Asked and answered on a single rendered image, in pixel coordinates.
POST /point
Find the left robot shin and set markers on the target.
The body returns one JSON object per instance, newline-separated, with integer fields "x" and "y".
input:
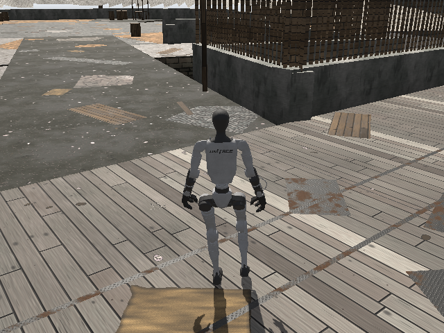
{"x": 213, "y": 249}

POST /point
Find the robot right forearm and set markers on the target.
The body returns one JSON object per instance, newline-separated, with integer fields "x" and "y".
{"x": 256, "y": 184}

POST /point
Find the right robot upper arm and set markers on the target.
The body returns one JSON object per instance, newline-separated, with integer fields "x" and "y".
{"x": 246, "y": 157}

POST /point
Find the left robot hand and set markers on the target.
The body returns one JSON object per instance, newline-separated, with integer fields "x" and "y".
{"x": 190, "y": 198}

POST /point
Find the left robot upper arm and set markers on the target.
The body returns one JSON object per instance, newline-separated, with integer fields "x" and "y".
{"x": 196, "y": 158}

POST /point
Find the humanoid robot head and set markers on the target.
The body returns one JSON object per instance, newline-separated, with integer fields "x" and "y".
{"x": 220, "y": 119}

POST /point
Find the robot left forearm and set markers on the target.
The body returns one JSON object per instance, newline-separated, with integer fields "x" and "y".
{"x": 189, "y": 184}

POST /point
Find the right robot hand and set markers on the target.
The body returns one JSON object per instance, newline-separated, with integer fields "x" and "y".
{"x": 261, "y": 201}

